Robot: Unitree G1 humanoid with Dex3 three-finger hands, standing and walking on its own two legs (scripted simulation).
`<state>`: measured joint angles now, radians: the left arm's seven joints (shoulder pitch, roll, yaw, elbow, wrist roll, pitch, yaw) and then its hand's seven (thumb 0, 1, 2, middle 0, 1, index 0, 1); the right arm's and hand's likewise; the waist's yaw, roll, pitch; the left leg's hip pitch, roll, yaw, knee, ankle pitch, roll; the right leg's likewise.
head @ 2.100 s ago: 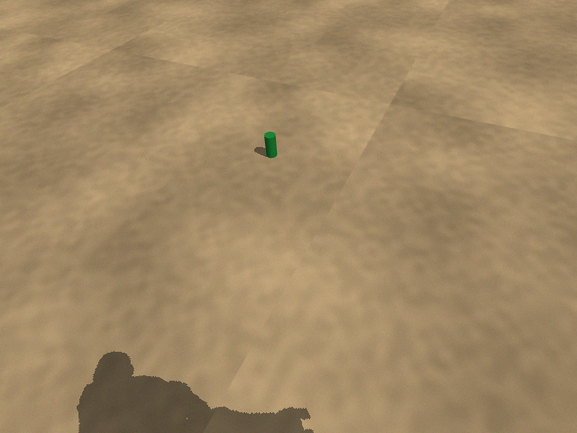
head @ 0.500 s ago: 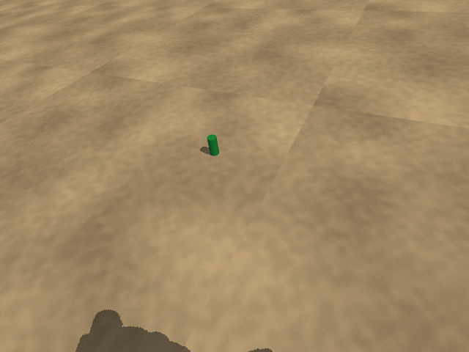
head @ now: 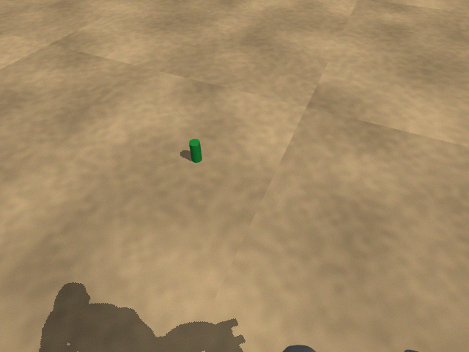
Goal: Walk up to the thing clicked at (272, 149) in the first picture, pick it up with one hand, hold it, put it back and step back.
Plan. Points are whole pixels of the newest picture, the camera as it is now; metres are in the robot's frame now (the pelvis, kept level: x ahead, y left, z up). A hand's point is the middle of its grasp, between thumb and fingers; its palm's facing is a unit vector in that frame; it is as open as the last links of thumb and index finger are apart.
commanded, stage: walk up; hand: left
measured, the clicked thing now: (195, 151) +1.31 +0.22 -0.71
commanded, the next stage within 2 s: none
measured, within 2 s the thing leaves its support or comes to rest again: neither
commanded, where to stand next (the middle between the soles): +0.97 +0.01 m, yaw -1 degrees
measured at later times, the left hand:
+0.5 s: hand (141, 294) +0.27 +0.21 -0.12, palm faces +0.00 -0.92 -0.39, open 7.4 cm
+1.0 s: hand (138, 203) +0.52 +0.27 -0.14, palm faces -0.07 -0.94 -0.34, open 7.4 cm
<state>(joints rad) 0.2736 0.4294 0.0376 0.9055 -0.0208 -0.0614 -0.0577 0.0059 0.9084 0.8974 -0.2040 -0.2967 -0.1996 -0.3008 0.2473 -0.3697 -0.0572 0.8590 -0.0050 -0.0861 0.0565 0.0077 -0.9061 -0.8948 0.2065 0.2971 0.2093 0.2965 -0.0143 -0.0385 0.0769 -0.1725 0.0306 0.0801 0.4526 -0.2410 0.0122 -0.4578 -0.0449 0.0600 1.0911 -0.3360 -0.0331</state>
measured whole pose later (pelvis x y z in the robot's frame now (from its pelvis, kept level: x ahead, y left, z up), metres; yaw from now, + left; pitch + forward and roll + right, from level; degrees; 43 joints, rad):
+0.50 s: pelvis +0.25 -0.06 +0.00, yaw -1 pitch -2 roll +0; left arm 0.35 0.37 0.04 0.89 0.00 -0.09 -0.05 0.00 0.90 0.90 -0.21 -0.30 -0.20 -0.30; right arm 0.23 -0.44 -0.07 0.87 -0.01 -0.04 0.07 0.01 -0.91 -0.90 0.20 0.30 0.21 0.30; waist 0.03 0.07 0.09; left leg -0.53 0.06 -0.04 0.97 -0.23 0.02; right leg -0.15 -0.02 -0.08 0.43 -0.24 -0.03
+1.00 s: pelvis +0.45 +0.00 +0.00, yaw -1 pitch -3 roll +0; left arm 0.30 0.44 0.05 0.88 0.00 -0.05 -0.06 0.00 0.91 0.90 -0.20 -0.30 -0.20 -0.30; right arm 0.30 -0.38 -0.05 0.84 -0.01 -0.09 0.06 0.01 -0.91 -0.89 0.21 0.30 0.21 0.30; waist -0.01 -0.05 0.08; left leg -0.13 -0.01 0.12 0.42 -0.24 0.05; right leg -0.51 -0.09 0.04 0.93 -0.27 -0.01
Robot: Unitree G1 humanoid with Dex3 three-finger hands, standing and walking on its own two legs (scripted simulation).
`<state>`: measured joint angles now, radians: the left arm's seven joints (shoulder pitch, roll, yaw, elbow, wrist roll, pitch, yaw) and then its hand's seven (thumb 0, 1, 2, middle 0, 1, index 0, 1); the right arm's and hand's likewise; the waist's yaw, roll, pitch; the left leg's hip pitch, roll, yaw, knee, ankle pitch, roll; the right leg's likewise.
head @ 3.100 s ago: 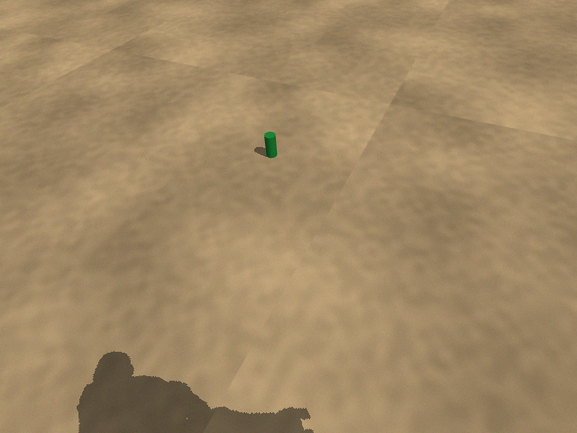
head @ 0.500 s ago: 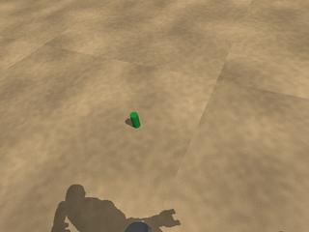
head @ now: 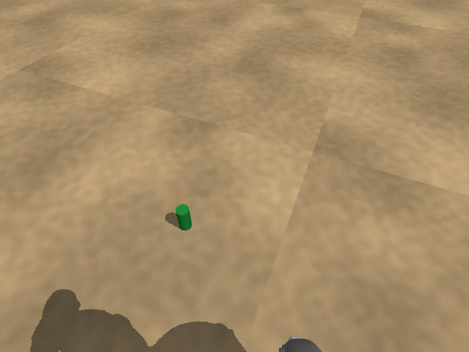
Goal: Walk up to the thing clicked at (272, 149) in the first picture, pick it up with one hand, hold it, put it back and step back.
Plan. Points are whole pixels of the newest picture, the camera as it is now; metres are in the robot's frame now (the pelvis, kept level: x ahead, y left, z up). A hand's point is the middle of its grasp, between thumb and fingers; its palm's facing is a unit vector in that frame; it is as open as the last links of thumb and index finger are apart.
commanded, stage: walk up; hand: left
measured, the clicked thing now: (184, 217) +0.85 +0.24 -0.71
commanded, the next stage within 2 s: none
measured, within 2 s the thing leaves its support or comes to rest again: neither
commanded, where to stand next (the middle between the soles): +0.51 +0.03 m, yaw +0 degrees
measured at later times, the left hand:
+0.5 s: hand (125, 317) +0.23 +0.23 -0.12, palm faces -0.02 -0.92 -0.40, open 7.4 cm
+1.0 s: hand (107, 263) +0.36 +0.31 -0.15, palm faces -0.07 -0.94 -0.33, open 7.4 cm
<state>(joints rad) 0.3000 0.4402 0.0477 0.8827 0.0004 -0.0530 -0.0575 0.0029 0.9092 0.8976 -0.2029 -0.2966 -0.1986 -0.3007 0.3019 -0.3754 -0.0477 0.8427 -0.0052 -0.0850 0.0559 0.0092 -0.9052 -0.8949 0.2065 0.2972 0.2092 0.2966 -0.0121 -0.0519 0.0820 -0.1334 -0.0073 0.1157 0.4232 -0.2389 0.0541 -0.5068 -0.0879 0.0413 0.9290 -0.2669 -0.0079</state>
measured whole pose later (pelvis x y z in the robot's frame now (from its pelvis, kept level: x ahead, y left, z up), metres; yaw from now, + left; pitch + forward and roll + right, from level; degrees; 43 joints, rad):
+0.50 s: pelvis +0.17 -0.03 +0.00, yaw +0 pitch -4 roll +0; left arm 0.30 0.37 0.03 0.85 0.01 -0.09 -0.05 0.00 0.90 0.90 -0.21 -0.30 -0.20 -0.30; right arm 0.29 -0.44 -0.07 0.88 -0.02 -0.02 0.07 0.01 -0.91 -0.90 0.20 0.30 0.21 0.30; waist 0.00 0.08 0.08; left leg -0.49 0.08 -0.04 0.92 -0.27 0.00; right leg -0.18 -0.03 -0.08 0.45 -0.21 -0.02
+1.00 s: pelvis +0.31 +0.04 +0.00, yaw -1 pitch -4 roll +0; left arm 0.31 0.43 0.05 0.91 0.00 -0.03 -0.05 0.00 0.91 0.90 -0.20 -0.30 -0.20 -0.30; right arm 0.35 -0.37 -0.04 0.85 -0.01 -0.08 0.04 0.01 -0.90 -0.89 0.21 0.30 0.21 0.30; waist -0.02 -0.06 0.09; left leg -0.15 0.00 0.11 0.43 -0.22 0.05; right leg -0.50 -0.07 0.05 0.92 -0.26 -0.01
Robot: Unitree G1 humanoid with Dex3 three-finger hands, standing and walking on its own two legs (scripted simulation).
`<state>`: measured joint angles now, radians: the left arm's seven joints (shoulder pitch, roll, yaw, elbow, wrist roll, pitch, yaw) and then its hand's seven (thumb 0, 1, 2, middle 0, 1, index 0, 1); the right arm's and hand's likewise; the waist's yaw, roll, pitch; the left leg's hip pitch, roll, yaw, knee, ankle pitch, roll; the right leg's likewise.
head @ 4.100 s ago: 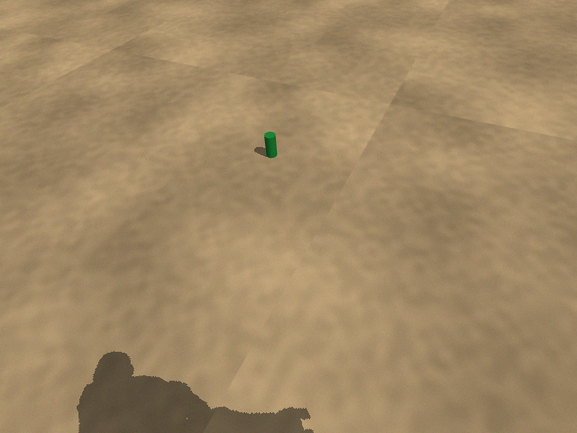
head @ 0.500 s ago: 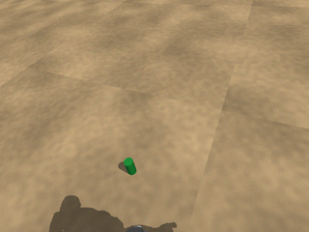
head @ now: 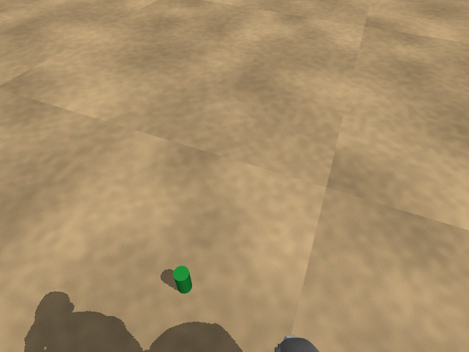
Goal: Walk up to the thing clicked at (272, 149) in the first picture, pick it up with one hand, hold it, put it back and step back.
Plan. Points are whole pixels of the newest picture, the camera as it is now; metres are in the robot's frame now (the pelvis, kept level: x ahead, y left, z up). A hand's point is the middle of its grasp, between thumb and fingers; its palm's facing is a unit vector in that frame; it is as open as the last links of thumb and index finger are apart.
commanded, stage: walk up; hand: left
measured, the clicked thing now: (183, 280) +0.54 +0.21 -0.71
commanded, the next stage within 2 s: none
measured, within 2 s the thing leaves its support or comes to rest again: neither
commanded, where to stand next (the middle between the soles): +0.20 -0.01 m, yaw +1 degrees
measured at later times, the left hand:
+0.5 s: hand out of the picture +0.17 +0.23 -0.14, palm faces -0.04 -0.92 -0.39, open 7.4 cm
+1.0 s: hand out of the picture +0.16 +0.25 -0.16, palm faces +0.01 -0.94 -0.33, open 7.4 cm
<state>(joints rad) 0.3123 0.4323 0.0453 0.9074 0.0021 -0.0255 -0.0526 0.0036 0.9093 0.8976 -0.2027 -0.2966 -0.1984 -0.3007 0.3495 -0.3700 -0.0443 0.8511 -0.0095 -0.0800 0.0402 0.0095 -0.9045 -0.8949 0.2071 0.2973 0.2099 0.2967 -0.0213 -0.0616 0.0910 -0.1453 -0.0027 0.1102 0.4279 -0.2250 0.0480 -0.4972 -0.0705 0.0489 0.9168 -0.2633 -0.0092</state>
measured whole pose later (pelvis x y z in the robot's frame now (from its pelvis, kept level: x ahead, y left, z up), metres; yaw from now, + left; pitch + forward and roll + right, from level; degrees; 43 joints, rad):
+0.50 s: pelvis +0.09 -0.03 -0.01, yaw +0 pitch -3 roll +0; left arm 0.23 0.36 0.02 0.87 0.02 -0.04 -0.02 0.00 0.90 0.90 -0.21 -0.30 -0.20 -0.30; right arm 0.28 -0.42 -0.04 0.92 -0.01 -0.02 0.02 0.01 -0.91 -0.90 0.20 0.30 0.21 0.30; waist 0.01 0.04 0.10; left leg -0.39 0.06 -0.01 0.76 -0.36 0.00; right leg -0.30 -0.02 -0.05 0.56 -0.20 -0.03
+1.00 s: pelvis +0.12 -0.01 +0.00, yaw +0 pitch -3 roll +0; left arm 0.15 0.36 0.00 1.13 0.00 -0.01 -0.03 0.00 0.91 0.90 -0.20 -0.30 -0.20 -0.30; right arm 0.07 -0.35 0.01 1.07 0.00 -0.03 0.01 0.01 -0.91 -0.90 0.21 0.30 0.21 0.30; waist 0.03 0.02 0.06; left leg -0.21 0.03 0.02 0.46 -0.20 -0.01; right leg -0.18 -0.03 -0.04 0.43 -0.20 0.02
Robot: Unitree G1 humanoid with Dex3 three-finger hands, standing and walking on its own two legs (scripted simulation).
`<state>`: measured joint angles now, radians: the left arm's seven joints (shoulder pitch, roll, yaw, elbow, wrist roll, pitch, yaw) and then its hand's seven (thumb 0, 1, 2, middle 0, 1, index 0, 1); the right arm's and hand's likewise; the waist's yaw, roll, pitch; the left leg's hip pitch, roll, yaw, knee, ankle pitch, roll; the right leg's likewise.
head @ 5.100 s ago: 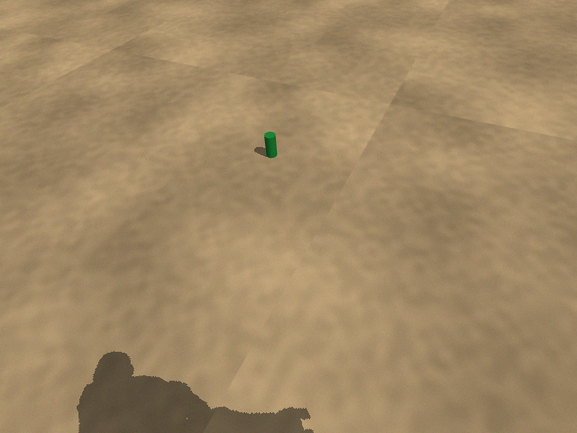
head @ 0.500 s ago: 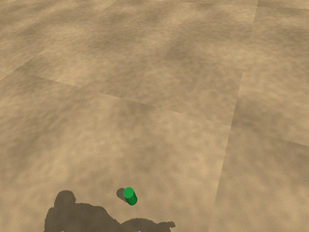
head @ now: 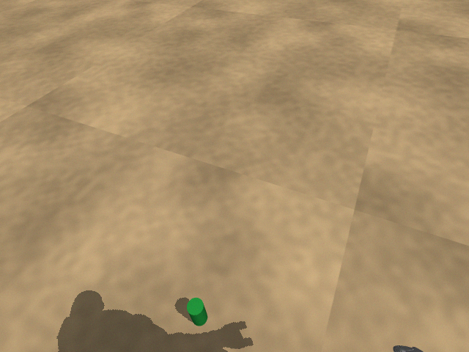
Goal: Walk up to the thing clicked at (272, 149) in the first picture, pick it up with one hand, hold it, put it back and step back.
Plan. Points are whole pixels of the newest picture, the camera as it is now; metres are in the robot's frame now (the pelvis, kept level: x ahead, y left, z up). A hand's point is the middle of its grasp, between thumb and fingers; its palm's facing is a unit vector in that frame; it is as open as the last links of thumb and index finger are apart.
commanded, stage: walk up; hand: left
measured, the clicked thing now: (197, 312) +0.42 +0.21 -0.71
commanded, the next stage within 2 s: stand in 1.06 s
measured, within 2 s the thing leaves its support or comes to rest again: neither
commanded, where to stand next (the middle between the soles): +0.08 +0.00 m, yaw +0 degrees
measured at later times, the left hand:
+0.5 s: hand out of the picture +0.10 +0.23 -0.15, palm faces -0.03 -0.95 -0.31, open 7.4 cm
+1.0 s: hand out of the picture +0.10 +0.24 -0.15, palm faces -0.03 -0.94 -0.33, open 7.4 cm
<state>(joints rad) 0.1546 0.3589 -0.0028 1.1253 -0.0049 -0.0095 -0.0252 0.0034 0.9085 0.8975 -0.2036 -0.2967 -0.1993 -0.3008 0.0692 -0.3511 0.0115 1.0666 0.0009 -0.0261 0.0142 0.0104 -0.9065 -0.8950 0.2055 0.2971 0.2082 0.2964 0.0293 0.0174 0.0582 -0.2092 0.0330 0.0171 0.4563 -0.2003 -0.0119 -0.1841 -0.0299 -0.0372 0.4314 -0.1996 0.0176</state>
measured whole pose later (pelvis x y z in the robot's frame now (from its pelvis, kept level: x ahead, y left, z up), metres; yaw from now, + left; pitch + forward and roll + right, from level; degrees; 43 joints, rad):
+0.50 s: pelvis +0.02 -0.01 +0.01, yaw -1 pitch -2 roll +0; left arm 0.08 0.33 0.01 1.15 0.00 -0.01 -0.02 0.00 0.91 0.90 -0.20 -0.30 -0.20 -0.30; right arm 0.09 -0.36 -0.01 1.17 -0.01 -0.01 0.01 0.01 -0.91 -0.90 0.20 0.30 0.21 0.30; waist -0.01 0.00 0.05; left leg -0.13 0.04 0.02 0.33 -0.16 -0.03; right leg -0.12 -0.02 -0.03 0.33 -0.17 0.01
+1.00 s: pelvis +0.02 -0.01 +0.01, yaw -1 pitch -2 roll +0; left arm 0.09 0.34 0.02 1.15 0.01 0.00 -0.02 0.00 0.91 0.90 -0.20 -0.30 -0.20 -0.30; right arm 0.09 -0.35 0.00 1.16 -0.01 -0.01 0.01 0.01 -0.91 -0.90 0.20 0.30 0.21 0.30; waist -0.01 0.01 0.05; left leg -0.13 0.04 0.03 0.33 -0.16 -0.02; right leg -0.12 -0.02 -0.02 0.33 -0.17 0.01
